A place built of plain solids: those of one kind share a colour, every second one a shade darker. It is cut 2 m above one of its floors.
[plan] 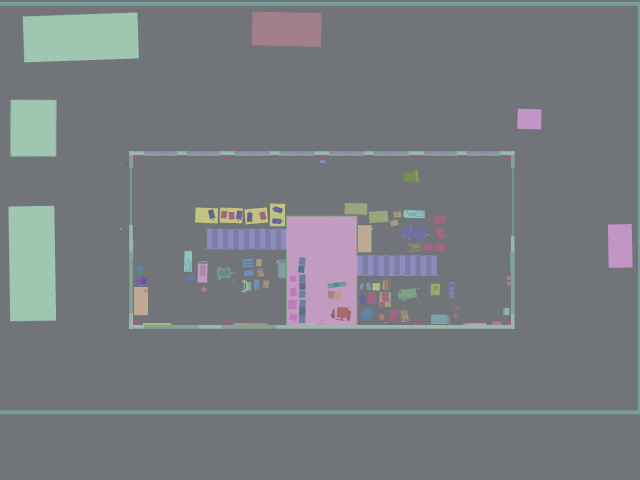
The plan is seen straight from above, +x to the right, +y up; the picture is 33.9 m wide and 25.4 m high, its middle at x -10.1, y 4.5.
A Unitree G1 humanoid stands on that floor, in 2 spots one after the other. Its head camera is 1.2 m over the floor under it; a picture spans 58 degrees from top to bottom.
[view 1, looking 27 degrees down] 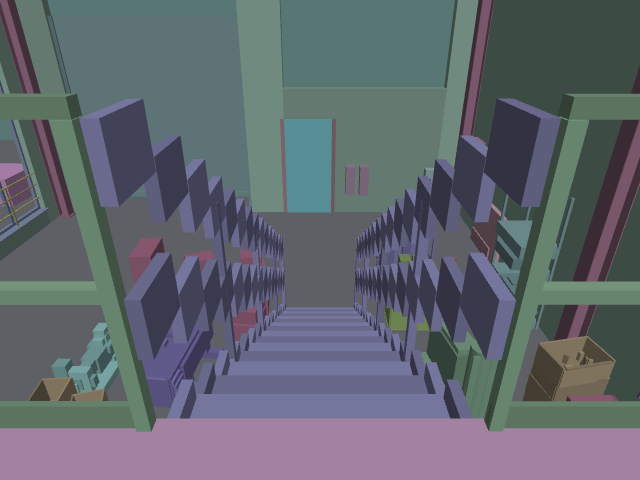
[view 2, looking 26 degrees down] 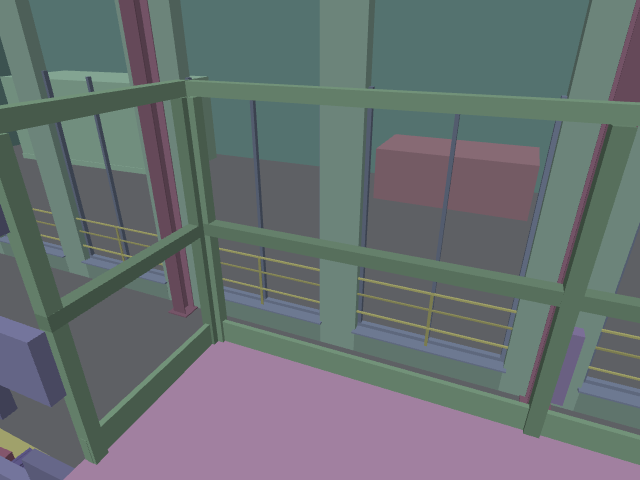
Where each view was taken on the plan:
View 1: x -9.14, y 3.15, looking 0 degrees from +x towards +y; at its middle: ground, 8.68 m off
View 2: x -10.86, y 4.55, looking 113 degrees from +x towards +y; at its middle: deck_rail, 1.48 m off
